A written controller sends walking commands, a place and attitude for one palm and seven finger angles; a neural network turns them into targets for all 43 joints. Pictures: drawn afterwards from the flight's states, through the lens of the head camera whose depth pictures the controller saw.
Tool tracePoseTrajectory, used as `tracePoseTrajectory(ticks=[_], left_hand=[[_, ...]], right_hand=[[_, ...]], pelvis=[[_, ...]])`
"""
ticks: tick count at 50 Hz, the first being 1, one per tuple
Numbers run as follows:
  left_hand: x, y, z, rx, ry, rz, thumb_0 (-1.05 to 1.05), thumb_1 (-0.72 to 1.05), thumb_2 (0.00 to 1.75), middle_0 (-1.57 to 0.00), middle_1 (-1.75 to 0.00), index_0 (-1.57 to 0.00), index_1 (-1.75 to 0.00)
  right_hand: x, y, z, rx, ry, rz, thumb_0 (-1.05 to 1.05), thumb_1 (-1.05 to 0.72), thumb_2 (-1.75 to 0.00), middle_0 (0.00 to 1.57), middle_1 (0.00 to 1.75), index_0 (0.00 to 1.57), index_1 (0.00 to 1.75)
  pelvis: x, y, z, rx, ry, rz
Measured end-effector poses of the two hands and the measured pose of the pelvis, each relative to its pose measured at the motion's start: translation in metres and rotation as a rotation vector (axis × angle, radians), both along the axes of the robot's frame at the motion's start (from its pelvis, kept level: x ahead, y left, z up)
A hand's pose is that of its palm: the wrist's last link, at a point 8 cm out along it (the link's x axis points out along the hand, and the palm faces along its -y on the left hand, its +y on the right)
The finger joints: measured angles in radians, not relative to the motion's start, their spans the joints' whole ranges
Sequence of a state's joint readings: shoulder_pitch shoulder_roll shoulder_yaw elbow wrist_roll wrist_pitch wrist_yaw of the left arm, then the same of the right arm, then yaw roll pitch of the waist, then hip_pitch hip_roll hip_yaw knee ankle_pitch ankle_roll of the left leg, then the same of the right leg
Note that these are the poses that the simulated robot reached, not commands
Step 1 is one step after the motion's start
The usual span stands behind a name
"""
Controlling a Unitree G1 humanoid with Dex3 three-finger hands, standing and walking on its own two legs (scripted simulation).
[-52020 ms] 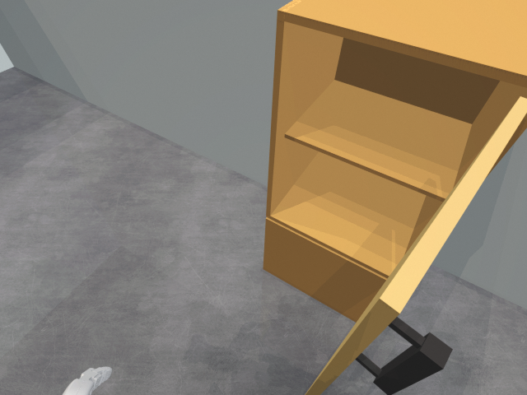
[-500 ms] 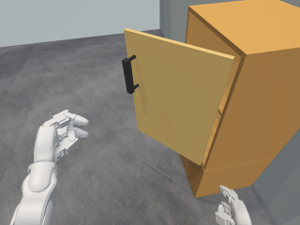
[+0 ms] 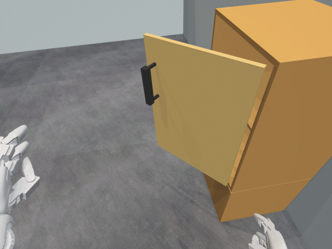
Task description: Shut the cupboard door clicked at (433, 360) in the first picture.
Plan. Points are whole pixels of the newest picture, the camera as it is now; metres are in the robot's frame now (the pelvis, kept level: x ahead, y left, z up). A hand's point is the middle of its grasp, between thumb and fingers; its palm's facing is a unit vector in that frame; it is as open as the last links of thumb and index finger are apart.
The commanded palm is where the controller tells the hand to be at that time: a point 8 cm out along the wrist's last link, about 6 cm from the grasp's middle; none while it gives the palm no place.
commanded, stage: draw the hand back to the body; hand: left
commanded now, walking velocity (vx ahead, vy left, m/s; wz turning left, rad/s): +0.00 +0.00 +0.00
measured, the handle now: (151, 84) +0.67 +0.16 +0.05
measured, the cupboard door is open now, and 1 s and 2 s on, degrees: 42 42 42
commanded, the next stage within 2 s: step back with the hand held close in 0.20 s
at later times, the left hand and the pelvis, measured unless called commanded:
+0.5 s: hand (45, 175) +0.20 +0.27 +0.15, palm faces +0.40 -0.79 -0.46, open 7.4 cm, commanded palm +0.14 +0.30 +0.17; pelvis -0.01 +0.01 +0.00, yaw -1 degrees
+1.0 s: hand (11, 213) +0.12 +0.29 +0.14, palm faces +0.44 -0.77 -0.46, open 7.4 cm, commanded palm +0.06 +0.32 +0.17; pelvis -0.08 +0.02 -0.02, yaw -1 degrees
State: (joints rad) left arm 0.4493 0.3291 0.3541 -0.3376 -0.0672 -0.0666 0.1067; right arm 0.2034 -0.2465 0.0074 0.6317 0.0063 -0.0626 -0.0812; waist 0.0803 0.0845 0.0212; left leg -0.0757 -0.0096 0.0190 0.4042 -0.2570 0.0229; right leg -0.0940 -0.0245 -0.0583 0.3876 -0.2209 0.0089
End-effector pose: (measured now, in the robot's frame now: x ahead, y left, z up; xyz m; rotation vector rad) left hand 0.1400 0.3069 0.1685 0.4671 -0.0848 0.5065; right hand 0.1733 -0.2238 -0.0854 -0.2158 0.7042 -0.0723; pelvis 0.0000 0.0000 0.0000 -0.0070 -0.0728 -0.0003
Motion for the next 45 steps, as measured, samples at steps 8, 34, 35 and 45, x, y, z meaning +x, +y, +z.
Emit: tracePoseTrajectory(ticks=[8,34,35,45], left_hand=[[0.009,-0.013,-0.004,-0.024,-0.009,-0.056,0.02,0.89,0.90,-0.22,-0.31,-0.22,-0.31],[0.010,0.009,0.010,0.140,0.009,-0.174,0.02,0.88,0.90,-0.22,-0.30,-0.22,-0.30],[0.007,0.011,0.012,0.152,-0.002,-0.177,0.02,0.88,0.90,-0.22,-0.30,-0.22,-0.30],[-0.038,0.021,0.000,0.138,-0.064,-0.129,0.02,0.89,0.90,-0.22,-0.30,-0.22,-0.30]], right_hand=[[-0.002,0.001,0.006,-0.002,-0.027,-0.004,0.01,-0.90,-0.89,0.20,0.30,0.20,0.30],[-0.037,-0.006,0.003,-0.052,0.062,-0.146,0.01,-0.90,-0.89,0.20,0.30,0.20,0.30],[-0.040,-0.004,0.005,-0.052,0.057,-0.146,0.01,-0.90,-0.89,0.20,0.30,0.20,0.30],[-0.074,0.008,0.004,-0.047,0.011,-0.116,0.01,-0.90,-0.89,0.20,0.30,0.21,0.30]], pelvis=[[0.000,-0.003,0.000,0.000,0.000,-0.006],[-0.023,0.023,-0.006,-0.003,0.085,-0.028],[-0.026,0.024,-0.007,-0.002,0.084,-0.030],[-0.062,0.025,-0.017,-0.002,0.069,-0.027]])
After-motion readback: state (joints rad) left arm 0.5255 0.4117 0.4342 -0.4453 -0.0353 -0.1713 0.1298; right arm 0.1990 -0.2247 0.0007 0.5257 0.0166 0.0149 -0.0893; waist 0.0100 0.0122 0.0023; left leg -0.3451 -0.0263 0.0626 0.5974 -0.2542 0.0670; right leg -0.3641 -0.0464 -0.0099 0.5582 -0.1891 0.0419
